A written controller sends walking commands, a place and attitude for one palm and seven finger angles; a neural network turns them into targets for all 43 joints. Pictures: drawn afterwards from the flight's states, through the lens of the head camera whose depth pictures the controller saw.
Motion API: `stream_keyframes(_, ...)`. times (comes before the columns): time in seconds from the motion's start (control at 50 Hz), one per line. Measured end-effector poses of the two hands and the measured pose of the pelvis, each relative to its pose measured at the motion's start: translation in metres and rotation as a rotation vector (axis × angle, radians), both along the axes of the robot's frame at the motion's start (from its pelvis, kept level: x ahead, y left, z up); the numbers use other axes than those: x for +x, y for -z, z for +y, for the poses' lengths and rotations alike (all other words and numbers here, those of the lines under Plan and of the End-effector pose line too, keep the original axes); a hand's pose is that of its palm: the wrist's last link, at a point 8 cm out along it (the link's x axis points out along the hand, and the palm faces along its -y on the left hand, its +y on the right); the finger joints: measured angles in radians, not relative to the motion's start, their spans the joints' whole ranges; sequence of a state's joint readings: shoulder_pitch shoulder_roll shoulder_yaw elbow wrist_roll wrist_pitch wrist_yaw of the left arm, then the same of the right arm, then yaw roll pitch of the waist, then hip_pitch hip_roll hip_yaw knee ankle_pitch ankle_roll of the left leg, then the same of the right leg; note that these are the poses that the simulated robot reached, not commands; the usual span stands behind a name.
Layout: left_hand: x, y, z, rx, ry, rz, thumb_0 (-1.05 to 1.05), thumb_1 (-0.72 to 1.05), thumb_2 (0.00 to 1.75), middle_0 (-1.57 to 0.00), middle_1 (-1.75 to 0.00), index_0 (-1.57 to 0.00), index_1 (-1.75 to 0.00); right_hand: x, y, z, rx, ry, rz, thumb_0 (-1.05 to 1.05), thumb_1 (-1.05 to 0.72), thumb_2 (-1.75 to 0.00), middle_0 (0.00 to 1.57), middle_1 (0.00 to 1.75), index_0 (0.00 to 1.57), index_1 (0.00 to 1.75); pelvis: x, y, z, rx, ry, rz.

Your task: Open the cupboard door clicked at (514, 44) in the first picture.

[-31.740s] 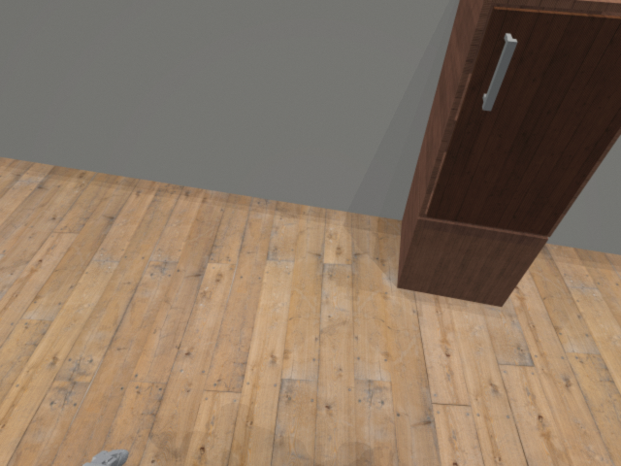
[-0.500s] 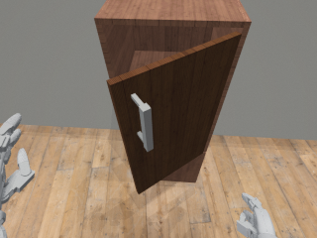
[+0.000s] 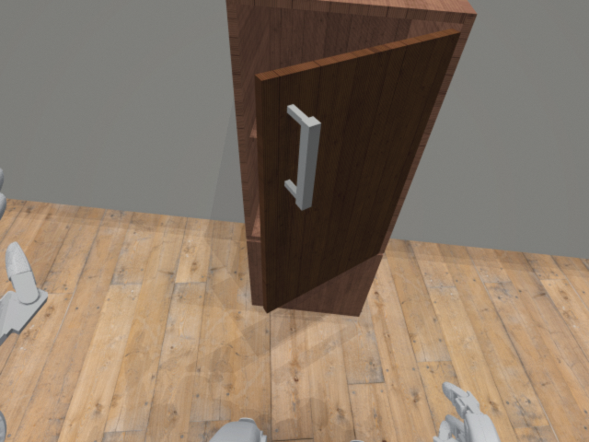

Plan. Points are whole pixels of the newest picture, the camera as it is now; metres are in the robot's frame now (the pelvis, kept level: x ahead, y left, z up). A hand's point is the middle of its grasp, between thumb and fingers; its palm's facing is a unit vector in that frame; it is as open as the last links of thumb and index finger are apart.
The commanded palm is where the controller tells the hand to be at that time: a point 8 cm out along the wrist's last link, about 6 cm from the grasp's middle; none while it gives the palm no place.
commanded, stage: step back with the hand held close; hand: left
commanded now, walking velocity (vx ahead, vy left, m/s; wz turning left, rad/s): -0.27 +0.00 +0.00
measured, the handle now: (299, 160) +0.46 +0.04 +0.15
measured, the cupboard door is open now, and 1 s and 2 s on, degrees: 38 38 38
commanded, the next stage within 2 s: stop stepping back and stand still in 0.06 s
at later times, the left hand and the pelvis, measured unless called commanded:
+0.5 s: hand out of the picture +0.03 +0.29 +0.21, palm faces +0.58 -0.72 -0.38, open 7.4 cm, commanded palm +0.01 +0.31 +0.20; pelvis -0.13 +0.01 +0.01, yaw +1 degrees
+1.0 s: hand out of the picture -0.02 +0.25 +0.19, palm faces +0.51 -0.71 -0.49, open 7.4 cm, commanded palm -0.05 +0.26 +0.20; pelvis -0.20 -0.03 +0.03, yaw -2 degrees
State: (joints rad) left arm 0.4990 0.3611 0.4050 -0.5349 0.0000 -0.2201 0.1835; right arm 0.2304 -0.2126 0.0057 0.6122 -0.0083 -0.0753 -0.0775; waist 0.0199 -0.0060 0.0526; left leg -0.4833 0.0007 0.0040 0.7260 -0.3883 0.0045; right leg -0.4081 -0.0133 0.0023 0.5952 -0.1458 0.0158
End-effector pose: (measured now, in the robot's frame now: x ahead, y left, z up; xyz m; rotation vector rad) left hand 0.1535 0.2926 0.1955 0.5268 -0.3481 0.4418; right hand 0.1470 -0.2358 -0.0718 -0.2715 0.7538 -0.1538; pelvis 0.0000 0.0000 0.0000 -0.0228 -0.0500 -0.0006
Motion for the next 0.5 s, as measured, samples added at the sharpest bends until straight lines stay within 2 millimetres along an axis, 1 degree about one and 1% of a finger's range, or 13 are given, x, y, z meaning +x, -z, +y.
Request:
stream_keyframes(0.1,-0.015,-0.004,0.012,0.030,0.045,-0.048,0.01,0.89,0.90,-0.21,-0.30,-0.21,-0.30,-0.035,-0.001,0.003,-0.034,0.042,-0.010,0.01,-0.90,-0.90,0.20,0.30,0.20,0.30,-0.030,0.005,0.011,-0.038,0.001,-0.014)
stream_keyframes(0.16,-0.031,-0.017,0.020,0.077,0.042,-0.078,0.01,0.89,0.90,-0.22,-0.30,-0.21,-0.30,-0.056,-0.002,0.009,-0.016,0.048,-0.018,0.01,-0.90,-0.90,0.20,0.30,0.20,0.30,-0.049,0.004,0.009,-0.074,-0.045,-0.011)
stream_keyframes(0.2,-0.051,-0.025,0.022,0.098,0.034,-0.109,0.01,0.89,0.90,-0.22,-0.30,-0.21,-0.30,-0.068,-0.002,0.013,0.008,0.038,-0.012,0.01,-0.90,-0.90,0.20,0.30,0.20,0.30,-0.060,0.003,0.007,-0.073,-0.062,0.005)
stream_keyframes(0.24,-0.074,-0.027,0.022,0.101,0.017,-0.106,0.01,0.89,0.90,-0.21,-0.30,-0.21,-0.30,-0.078,-0.002,0.017,0.034,0.024,-0.012,0.01,-0.90,-0.90,0.20,0.30,0.20,0.30,-0.071,0.002,0.004,-0.061,-0.066,0.028)
stream_keyframes(0.28,-0.099,-0.023,0.020,0.097,-0.006,-0.072,0.01,0.89,0.90,-0.21,-0.30,-0.21,-0.30,-0.084,-0.001,0.021,0.051,-0.003,-0.021,0.01,-0.90,-0.90,0.20,0.30,0.20,0.30,-0.085,0.003,0.001,-0.040,-0.069,0.052)
stream_keyframes(0.32,-0.124,-0.018,0.015,0.116,-0.023,-0.034,0.01,0.89,0.90,-0.21,-0.30,-0.21,-0.30,-0.089,0.005,0.023,0.066,-0.043,-0.042,0.01,-0.90,-0.90,0.20,0.30,0.20,0.30,-0.104,0.009,-0.003,0.007,-0.058,0.076)
stream_keyframes(0.36,-0.144,-0.015,0.011,0.097,-0.022,-0.006,0.01,0.89,0.90,-0.21,-0.30,-0.21,-0.30,-0.098,0.011,0.025,0.063,-0.085,-0.020,0.01,-0.90,-0.90,0.20,0.30,0.20,0.30,-0.122,0.009,0.000,-0.008,-0.051,0.054)
stream_keyframes(0.4,-0.160,-0.019,0.012,0.070,-0.025,-0.006,0.01,0.89,0.90,-0.21,-0.30,-0.21,-0.30,-0.109,0.009,0.027,0.055,-0.104,0.027,0.01,-0.90,-0.90,0.20,0.30,0.20,0.30,-0.125,0.000,0.003,-0.004,-0.049,0.050)
stream_keyframes(0.44,-0.169,-0.025,0.018,0.048,-0.046,-0.030,0.01,0.88,0.90,-0.22,-0.30,-0.21,-0.30,-0.120,0.001,0.028,0.048,-0.097,0.040,0.01,-0.90,-0.90,0.20,0.30,0.20,0.30,-0.125,-0.008,0.006,0.015,-0.028,0.053)
stream_keyframes(0.46,-0.171,-0.027,0.022,0.041,-0.059,-0.047,0.01,0.88,0.90,-0.22,-0.30,-0.21,-0.30,-0.123,-0.003,0.028,0.041,-0.090,0.033,0.01,-0.90,-0.90,0.20,0.30,0.20,0.30,-0.125,-0.011,0.007,0.025,-0.019,0.055)
stream_keyframes(0.5,-0.168,-0.026,0.033,0.022,-0.079,-0.079,0.01,0.88,0.90,-0.21,-0.30,-0.21,-0.30,-0.127,-0.009,0.027,0.022,-0.074,-0.006,0.01,-0.90,-0.90,0.20,0.30,0.20,0.30,-0.127,-0.011,0.012,0.033,-0.010,0.054)
